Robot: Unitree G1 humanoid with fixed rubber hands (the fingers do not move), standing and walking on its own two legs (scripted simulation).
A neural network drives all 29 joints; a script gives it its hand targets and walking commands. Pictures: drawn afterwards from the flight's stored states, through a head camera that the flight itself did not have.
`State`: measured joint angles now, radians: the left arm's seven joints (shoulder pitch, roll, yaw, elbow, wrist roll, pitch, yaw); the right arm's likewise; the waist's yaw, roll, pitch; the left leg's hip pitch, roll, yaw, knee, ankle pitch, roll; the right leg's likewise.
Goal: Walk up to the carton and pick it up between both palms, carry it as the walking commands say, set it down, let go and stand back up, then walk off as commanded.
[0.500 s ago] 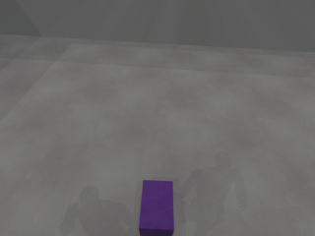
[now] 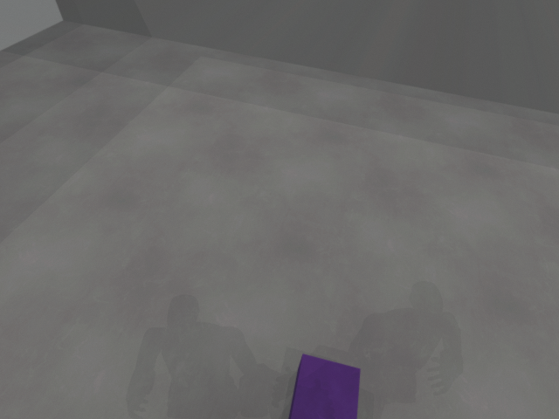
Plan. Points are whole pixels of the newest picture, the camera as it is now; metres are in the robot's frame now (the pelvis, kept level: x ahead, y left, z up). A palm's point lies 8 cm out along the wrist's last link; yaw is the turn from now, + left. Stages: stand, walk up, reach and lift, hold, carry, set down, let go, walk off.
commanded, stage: walk off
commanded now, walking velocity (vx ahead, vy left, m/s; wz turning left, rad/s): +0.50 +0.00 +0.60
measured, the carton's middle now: (321, 413) +0.29 -0.16 -0.69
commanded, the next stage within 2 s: none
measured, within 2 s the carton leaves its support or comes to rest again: rests again in 1.16 s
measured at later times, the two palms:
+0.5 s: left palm (119, 333) +0.29 +0.27 -0.11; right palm (411, 304) +0.37 -0.26 -0.13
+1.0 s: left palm (62, 233) +0.50 +0.46 -0.11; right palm (310, 221) +0.57 -0.07 -0.12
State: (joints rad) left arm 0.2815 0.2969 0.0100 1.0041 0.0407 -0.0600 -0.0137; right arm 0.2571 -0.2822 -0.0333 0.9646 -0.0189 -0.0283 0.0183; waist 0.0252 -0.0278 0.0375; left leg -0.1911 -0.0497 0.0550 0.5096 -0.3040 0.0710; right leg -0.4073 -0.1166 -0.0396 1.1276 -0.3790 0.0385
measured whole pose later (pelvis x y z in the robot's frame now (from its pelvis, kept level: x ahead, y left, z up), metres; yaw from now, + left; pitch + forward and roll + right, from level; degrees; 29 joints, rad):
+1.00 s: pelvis +0.49 +0.18 +0.01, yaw +14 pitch +0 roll +1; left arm 0.22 0.27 0.07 0.88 0.04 -0.02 -0.01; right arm 0.31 -0.24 -0.04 0.96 -0.02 -0.05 0.01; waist -0.02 -0.03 0.05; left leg -0.18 -0.04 0.17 0.39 -0.22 0.08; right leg -0.49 -0.15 -0.07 1.12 -0.34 0.01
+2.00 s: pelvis +0.92 +0.47 +0.01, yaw +13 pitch +0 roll +2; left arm 0.10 0.24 0.07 0.90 0.03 -0.01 -0.01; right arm 0.39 -0.21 -0.04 1.05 -0.03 -0.07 0.01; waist -0.05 -0.03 0.02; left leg -0.09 -0.05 0.19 0.31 -0.23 0.07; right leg -0.57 -0.16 -0.10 0.95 -0.27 0.01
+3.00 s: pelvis +1.38 +0.74 +0.01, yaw +13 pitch +0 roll +2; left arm 0.05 0.22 0.07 0.89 0.03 -0.01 -0.01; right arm 0.42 -0.19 -0.03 1.08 -0.03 -0.07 0.01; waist -0.07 -0.03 0.03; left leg -0.04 -0.06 0.20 0.28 -0.25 0.08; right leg -0.58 -0.15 -0.11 0.85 -0.22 0.01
